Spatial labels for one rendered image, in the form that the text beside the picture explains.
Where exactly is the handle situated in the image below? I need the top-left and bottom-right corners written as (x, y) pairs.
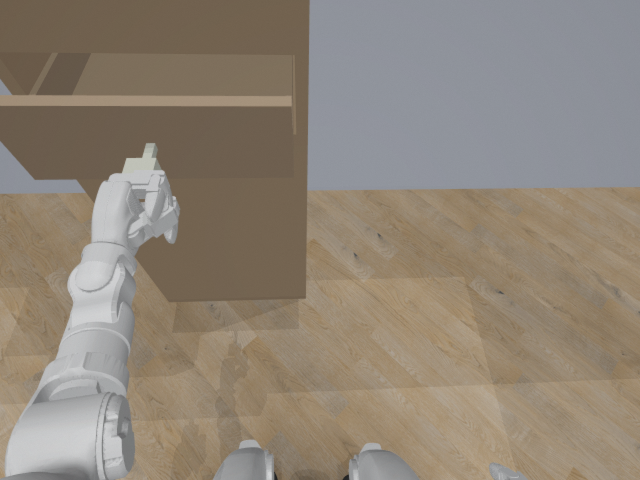
top-left (122, 143), bottom-right (162, 173)

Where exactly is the drawer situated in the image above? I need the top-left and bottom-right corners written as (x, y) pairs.
top-left (0, 53), bottom-right (294, 180)

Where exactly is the cabinet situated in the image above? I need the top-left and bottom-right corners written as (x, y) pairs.
top-left (0, 0), bottom-right (310, 302)

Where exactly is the right robot shin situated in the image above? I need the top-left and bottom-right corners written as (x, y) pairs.
top-left (359, 443), bottom-right (382, 454)

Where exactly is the left robot hand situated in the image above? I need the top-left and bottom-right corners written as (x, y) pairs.
top-left (91, 170), bottom-right (180, 256)

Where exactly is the robot left forearm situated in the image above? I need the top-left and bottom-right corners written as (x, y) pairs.
top-left (5, 242), bottom-right (137, 477)

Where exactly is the left robot shin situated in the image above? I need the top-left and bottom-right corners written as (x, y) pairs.
top-left (239, 440), bottom-right (262, 449)

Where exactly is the robot left upper arm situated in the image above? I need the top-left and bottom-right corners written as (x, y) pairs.
top-left (0, 392), bottom-right (135, 480)

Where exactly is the robot shin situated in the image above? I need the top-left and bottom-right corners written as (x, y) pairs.
top-left (239, 440), bottom-right (262, 449)
top-left (359, 443), bottom-right (382, 454)

